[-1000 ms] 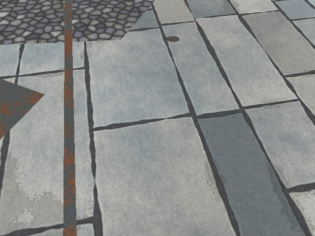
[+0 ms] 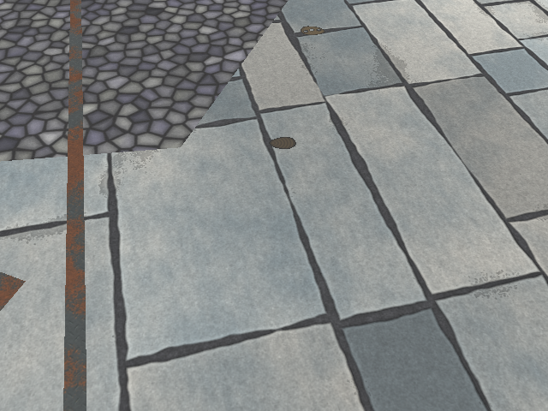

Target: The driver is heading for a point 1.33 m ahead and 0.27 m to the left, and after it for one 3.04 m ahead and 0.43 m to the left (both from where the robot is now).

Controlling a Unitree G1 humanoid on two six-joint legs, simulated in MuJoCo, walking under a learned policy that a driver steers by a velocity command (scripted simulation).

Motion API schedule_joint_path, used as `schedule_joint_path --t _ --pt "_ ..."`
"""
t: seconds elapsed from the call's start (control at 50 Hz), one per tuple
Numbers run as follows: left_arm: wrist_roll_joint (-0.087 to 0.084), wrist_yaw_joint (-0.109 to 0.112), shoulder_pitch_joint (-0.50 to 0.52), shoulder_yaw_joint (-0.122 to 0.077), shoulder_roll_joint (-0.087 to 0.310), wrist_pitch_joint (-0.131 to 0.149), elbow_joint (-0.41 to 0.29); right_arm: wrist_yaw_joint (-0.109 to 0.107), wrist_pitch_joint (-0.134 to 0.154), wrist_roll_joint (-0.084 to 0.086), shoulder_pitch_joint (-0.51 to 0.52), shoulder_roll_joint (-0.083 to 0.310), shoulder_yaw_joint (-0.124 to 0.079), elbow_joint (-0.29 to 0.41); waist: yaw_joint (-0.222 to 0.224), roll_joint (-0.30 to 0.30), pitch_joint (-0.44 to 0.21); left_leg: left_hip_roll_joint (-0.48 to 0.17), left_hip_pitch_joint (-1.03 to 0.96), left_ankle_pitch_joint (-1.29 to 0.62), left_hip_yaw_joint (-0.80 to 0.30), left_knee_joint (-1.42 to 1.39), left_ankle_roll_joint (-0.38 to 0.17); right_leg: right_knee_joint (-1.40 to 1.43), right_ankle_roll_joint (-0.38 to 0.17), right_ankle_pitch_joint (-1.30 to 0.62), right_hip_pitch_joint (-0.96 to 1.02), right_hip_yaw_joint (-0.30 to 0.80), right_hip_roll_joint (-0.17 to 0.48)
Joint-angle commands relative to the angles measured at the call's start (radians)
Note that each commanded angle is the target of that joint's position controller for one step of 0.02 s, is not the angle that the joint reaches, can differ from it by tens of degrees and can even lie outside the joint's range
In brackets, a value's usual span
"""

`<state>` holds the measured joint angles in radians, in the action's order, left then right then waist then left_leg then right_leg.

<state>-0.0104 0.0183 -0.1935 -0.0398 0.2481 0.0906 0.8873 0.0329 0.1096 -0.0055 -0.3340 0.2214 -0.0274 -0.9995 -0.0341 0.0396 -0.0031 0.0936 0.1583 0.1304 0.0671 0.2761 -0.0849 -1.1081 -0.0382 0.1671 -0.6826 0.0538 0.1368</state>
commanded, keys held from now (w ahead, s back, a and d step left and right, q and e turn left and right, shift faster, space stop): w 1.00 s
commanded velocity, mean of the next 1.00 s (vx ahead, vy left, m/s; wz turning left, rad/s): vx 0.50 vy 0.00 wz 0.00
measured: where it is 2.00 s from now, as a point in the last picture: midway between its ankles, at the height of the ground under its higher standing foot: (266, 247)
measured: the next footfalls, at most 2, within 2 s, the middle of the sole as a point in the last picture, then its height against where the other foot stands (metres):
right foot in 0.30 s outside the picture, level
left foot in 0.86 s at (246, 363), level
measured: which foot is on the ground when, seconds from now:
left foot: down 0.00-0.30, up 0.32-0.84, down 0.86-1.00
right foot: up 0.00-0.28, down 0.30-0.88, up 0.90-1.00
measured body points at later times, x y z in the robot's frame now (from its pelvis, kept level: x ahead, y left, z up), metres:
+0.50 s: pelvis +0.28 -0.08 +0.00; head +0.30 -0.10 +0.45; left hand +0.33 +0.18 -0.13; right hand +0.37 -0.35 -0.13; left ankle +0.28 +0.08 -0.66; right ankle +0.30 -0.16 -0.74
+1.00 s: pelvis +0.55 -0.01 -0.01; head +0.58 +0.00 +0.44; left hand +0.59 +0.26 -0.15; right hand +0.66 -0.27 -0.13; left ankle +0.61 +0.07 -0.75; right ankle +0.46 -0.16 -0.65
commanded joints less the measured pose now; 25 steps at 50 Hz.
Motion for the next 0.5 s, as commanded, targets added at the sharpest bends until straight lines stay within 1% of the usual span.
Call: schedule_joint_path --t 0.02,0.06,0.1,0.16,0.2,0.22,0.24,0.26,0.28,0.3,0.32,0.34,0.36,0.38,0.4,0.42,0.44,0.46,0.48,0.5 --pt "0.01 0.003 -0.017 -0.013 0.044 0.001 -0.044 -0.021 0.014 0.003 0.034 0.139 -0.023 0.057 0.04 -0.069 0.057 -0.283 0.086 -0.084 -0.205 -0.189 -0.168 0.158 0.022 -0.165 -0.024 0.003 0.033" --pt "0.005 -0.003 0.066 -0.009 0.034 0.007 -0.066 -0.03 0.007 0.011 -0.006 0.15 -0.024 0.05 0.011 -0.073 0.057 -0.272 0.043 -0.096 -0.179 -0.184 -0.144 0.312 0.024 -0.248 -0.011 -0.016 0.01" --pt "-0.001 -0.011 0.138 -0.006 0.029 0.01 -0.083 -0.033 0.002 0.019 -0.044 0.163 -0.027 0.039 -0.017 -0.078 0.063 -0.271 0.003 -0.085 -0.16 -0.177 -0.13 0.42 0.031 -0.281 0.018 -0.039 -0.017" --pt "-0.01 -0.029 0.22 -0.001 0.032 0.014 -0.113 -0.034 -0.01 0.025 -0.095 0.168 -0.03 0.017 -0.046 -0.087 0.085 -0.304 -0.092 -0.069 -0.166 -0.139 -0.125 0.514 0.027 -0.244 0.012 -0.044 -0.035" --pt "-0.012 -0.043 0.248 -0.002 0.043 0.021 -0.134 -0.037 -0.021 0.026 -0.109 0.172 -0.034 0.008 -0.044 -0.092 0.092 -0.335 -0.158 -0.079 -0.179 -0.098 -0.116 0.56 0.005 -0.176 0.012 -0.042 -0.044" --pt "-0.012 -0.048 0.241 -0.005 0.053 0.026 -0.138 -0.038 -0.026 0.026 -0.105 0.178 -0.037 0.007 -0.033 -0.099 0.086 -0.348 -0.181 -0.103 -0.186 -0.073 -0.108 0.58 -0.009 -0.134 0.036 -0.045 -0.051" --pt "-0.012 -0.052 0.21 -0.01 0.067 0.03 -0.135 -0.039 -0.031 0.027 -0.093 0.186 -0.04 0.008 -0.011 -0.11 0.07 -0.354 -0.193 -0.165 -0.188 -0.037 -0.099 0.598 -0.023 -0.097 0.092 -0.056 -0.065" --pt "-0.011 -0.052 0.139 -0.023 0.09 0.034 -0.119 -0.039 -0.036 0.025 -0.069 0.192 -0.041 0.014 0.036 -0.119 0.03 -0.337 -0.188 -0.318 -0.169 0.046 -0.083 0.619 -0.042 -0.075 0.203 -0.082 -0.096" --pt "-0.01 -0.047 -0.021 -0.048 0.135 0.036 -0.069 -0.038 -0.041 0.018 -0.055 0.171 -0.033 0.021 0.109 -0.105 -0.064 -0.28 -0.15 -0.462 -0.123 0.231 -0.058 0.631 -0.071 -0.078 0.409 -0.101 -0.125" --pt "0.001 -0.038 -0.229 -0.074 0.221 0.036 -0.025 -0.038 -0.038 0.001 -0.049 0.132 -0.014 0.051 0.181 -0.01 -0.226 -0.214 0.043 -0.307 -0.062 0.552 -0.017 0.612 -0.142 -0.098 0.728 0.082 0.039" --pt "0.009 -0.043 -0.314 -0.093 0.305 0.028 0.003 -0.026 -0.013 0.006 -0.171 -0.007 0.026 0.057 0.127 0.275 -0.353 -0.028 0.467 0.278 -0.043 0.908 0.05 0.722 -0.304 0.066 1.085 0.555 0.26" --pt "0.006 -0.044 -0.304 -0.065 0.197 0.029 -0.003 -0.023 0.013 0.03 -0.134 0.096 0.004 0.042 0.15 0.193 -0.356 -0.062 0.586 0.413 -0.192 1.054 0.033 0.805 -0.292 0.142 1.08 0.673 0.261" --pt "0.003 -0.042 -0.204 -0.048 0.149 0.031 -0.023 -0.02 0.028 0.051 -0.034 0.166 -0.015 0.075 0.132 0.133 -0.209 -0.117 0.648 0.332 -0.184 1.075 0.012 0.811 -0.238 0.079 0.95 0.513 0.229" --pt "0.005 -0.042 -0.111 -0.036 0.121 0.029 -0.045 -0.027 0.029 0.047 0.023 0.165 -0.017 0.089 0.099 0.043 -0.142 -0.172 0.606 0.236 -0.155 1.035 0.012 0.831 -0.211 -0.032 0.806 0.379 0.19" --pt "0.009 -0.047 -0.058 -0.027 0.092 0.028 -0.052 -0.033 0.022 0.031 0.054 0.153 -0.022 0.094 0.072 0.003 -0.081 -0.202 0.566 0.178 -0.143 0.969 0.019 0.866 -0.197 -0.109 0.684 0.29 0.148" --pt "0.016 -0.051 -0.041 -0.02 0.069 0.03 -0.048 -0.034 0.008 0.024 0.037 0.136 -0.026 0.094 0.039 0.023 -0.064 -0.229 0.504 0.138 -0.148 0.921 0.02 0.898 -0.182 -0.142 0.613 0.226 0.116" --pt "0.018 -0.055 -0.05 -0.018 0.061 0.032 -0.036 -0.034 -0.006 0.022 0.02 0.111 -0.025 0.089 0.026 0.031 -0.052 -0.233 0.467 0.118 -0.141 0.893 0.024 0.923 -0.18 -0.174 0.574 0.191 0.097" --pt "0.016 -0.054 -0.066 -0.021 0.071 0.035 -0.024 -0.036 -0.017 0.022 0.005 0.092 -0.024 0.085 0.014 0.03 -0.042 -0.233 0.458 0.108 -0.131 0.871 0.031 0.941 -0.191 -0.212 0.551 0.158 0.089" --pt "0.015 -0.052 -0.08 -0.025 0.087 0.036 -0.012 -0.037 -0.024 0.021 0.016 0.088 -0.025 0.09 0.008 0.024 -0.024 -0.237 0.474 0.087 -0.128 0.841 0.038 0.956 -0.196 -0.243 0.536 0.133 0.088" --pt "0.015 -0.046 -0.096 -0.029 0.101 0.037 -0.004 -0.038 -0.028 0.017 0.047 0.09 -0.027 0.102 0.011 0.015 -0.008 -0.239 0.505 0.052 -0.126 0.801 0.046 0.967 -0.2 -0.268 0.537 0.114 0.087"
Velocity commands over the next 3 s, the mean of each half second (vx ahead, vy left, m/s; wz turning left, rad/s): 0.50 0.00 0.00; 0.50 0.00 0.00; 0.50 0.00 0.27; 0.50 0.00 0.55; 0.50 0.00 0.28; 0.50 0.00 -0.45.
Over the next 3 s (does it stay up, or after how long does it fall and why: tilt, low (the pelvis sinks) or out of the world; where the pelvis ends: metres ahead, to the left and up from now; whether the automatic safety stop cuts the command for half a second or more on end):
stays up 1.56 0.37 -0.02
